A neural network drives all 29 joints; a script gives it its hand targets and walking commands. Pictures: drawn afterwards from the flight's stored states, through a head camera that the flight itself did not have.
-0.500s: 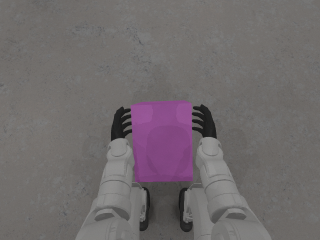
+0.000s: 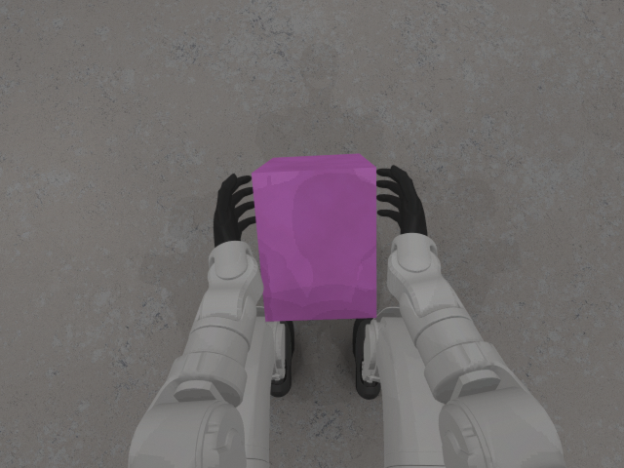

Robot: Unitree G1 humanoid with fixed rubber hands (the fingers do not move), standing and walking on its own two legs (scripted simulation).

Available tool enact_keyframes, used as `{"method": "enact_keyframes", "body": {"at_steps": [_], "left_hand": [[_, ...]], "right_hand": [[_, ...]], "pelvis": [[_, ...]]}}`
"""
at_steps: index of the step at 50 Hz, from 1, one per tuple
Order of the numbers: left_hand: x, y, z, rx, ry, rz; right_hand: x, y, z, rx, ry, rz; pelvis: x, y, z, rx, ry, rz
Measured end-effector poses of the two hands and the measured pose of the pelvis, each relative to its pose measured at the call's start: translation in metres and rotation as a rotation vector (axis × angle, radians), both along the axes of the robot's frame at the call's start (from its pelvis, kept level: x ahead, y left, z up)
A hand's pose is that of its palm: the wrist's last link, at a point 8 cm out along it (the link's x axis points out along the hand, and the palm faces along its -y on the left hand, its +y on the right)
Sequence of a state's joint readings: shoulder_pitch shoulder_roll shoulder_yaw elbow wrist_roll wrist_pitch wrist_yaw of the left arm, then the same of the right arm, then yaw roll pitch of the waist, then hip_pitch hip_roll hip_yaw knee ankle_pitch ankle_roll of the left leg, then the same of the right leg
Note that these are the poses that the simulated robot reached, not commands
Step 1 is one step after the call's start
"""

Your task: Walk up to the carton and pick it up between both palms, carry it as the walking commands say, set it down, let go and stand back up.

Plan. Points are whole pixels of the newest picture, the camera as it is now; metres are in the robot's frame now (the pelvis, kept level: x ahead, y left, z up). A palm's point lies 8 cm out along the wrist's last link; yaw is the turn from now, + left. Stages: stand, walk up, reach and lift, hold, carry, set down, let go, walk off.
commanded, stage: set down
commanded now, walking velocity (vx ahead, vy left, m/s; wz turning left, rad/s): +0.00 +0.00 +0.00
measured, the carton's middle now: (318, 227) +0.41 +0.02 -0.21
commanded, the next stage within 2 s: none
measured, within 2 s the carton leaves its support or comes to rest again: neither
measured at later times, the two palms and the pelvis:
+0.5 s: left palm (244, 226) +0.41 +0.14 -0.23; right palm (389, 216) +0.43 -0.09 -0.23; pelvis +0.01 +0.00 -0.07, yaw +0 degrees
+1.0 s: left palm (263, 217) +0.44 +0.12 -0.30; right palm (389, 209) +0.46 -0.11 -0.31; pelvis -0.01 +0.00 -0.16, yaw +0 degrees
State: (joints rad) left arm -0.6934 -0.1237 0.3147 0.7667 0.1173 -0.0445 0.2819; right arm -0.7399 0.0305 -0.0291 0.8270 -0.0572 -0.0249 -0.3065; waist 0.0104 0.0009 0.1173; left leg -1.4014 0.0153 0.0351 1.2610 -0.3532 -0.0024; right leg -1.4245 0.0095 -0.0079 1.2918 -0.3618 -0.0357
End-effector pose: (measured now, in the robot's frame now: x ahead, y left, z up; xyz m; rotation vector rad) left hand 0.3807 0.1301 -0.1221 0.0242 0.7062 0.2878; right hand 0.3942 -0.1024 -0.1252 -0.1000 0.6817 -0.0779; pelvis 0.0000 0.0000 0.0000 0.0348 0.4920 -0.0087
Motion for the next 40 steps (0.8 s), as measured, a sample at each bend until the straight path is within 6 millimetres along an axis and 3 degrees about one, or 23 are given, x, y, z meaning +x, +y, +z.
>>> {"method": "enact_keyframes", "body": {"at_steps": [21, 40], "left_hand": [[0.026, 0.006, -0.091, -0.014, 0.003, 0.026], [0.053, -0.003, -0.147, -0.013, -0.055, 0.015]], "right_hand": [[0.029, 0.007, -0.09, 0.033, 0.01, -0.026], [0.049, 0.0, -0.154, 0.051, -0.013, -0.066]], "pelvis": [[0.006, 0.004, -0.058, 0.004, 0.156, -0.006], [-0.001, 0.004, -0.126, 0.015, 0.177, -0.015]]}}
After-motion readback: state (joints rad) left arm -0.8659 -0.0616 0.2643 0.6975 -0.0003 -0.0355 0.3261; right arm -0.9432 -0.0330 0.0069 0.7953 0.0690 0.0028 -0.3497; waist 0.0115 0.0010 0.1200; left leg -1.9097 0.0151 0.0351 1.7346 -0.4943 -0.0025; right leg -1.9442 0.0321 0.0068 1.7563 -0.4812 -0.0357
